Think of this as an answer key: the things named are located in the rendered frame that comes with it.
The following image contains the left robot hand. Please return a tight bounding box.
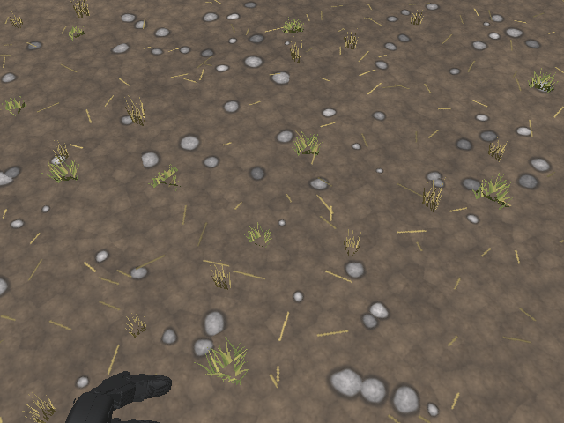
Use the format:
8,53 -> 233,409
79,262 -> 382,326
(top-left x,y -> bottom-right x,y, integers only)
65,371 -> 172,423

